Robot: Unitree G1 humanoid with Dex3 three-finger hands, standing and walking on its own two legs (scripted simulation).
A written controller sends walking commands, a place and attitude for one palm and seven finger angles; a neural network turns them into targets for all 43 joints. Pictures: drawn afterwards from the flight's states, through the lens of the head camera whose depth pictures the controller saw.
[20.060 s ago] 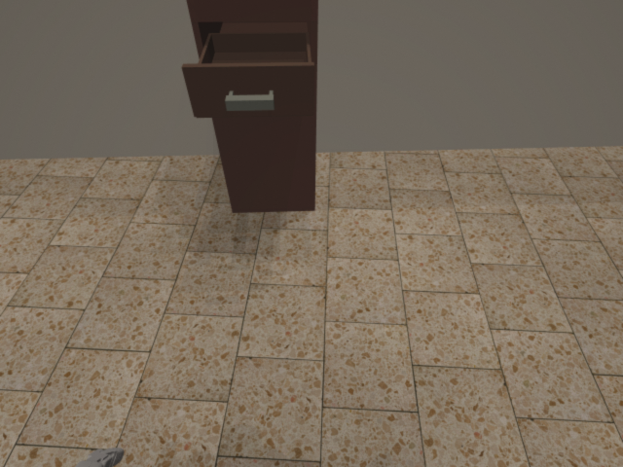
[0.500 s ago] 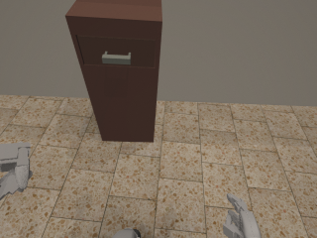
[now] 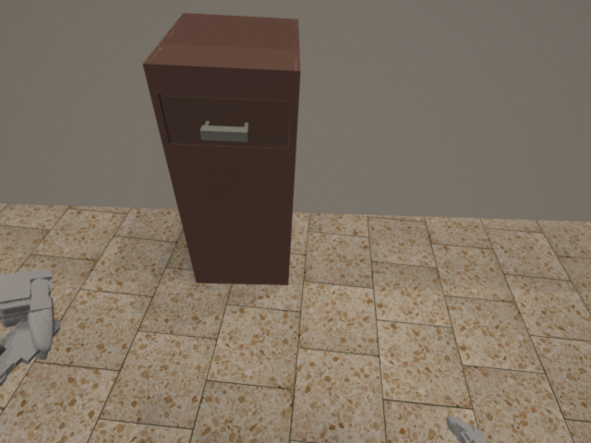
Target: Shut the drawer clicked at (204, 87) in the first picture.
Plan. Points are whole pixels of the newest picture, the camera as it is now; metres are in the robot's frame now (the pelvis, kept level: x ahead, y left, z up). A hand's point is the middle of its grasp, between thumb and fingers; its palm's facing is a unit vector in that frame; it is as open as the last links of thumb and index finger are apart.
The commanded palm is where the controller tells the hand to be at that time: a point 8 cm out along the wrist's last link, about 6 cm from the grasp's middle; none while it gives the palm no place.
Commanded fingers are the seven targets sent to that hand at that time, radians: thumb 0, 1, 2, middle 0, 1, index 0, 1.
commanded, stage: stop stepping back and stand still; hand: left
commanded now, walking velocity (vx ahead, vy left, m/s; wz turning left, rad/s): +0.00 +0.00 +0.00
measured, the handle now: (226, 129) +0.88 +0.22 -0.02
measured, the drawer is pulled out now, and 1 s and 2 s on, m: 0.00 0.00 0.00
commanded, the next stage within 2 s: let the arm hang, fingers relaxed in 0.68 s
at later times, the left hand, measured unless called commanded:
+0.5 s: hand (51, 303) +0.21 +0.26 +0.16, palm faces +0.33 -0.82 -0.46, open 3.3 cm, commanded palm +0.15 +0.30 +0.18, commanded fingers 0.00 0.90 0.90 -1.40 -1.60 -1.40 -1.60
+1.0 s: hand out of the picture +0.13 +0.25 -0.13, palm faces -0.01 -0.95 -0.31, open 3.0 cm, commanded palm none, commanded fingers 0.00 0.90 0.90 -0.92 -1.08 -0.92 -1.08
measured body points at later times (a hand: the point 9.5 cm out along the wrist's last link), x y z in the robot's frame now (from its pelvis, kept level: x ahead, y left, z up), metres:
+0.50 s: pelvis +0.02 +0.02 +0.01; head +0.03 +0.03 +0.46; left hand +0.19 +0.30 +0.19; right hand +0.20 -0.20 -0.07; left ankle +0.05 +0.14 -0.73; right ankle +0.02 -0.09 -0.73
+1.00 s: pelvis +0.00 +0.04 +0.00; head +0.01 +0.03 +0.44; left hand +0.13 +0.30 -0.10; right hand +0.13 -0.22 -0.13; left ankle +0.05 +0.14 -0.73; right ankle +0.02 -0.09 -0.73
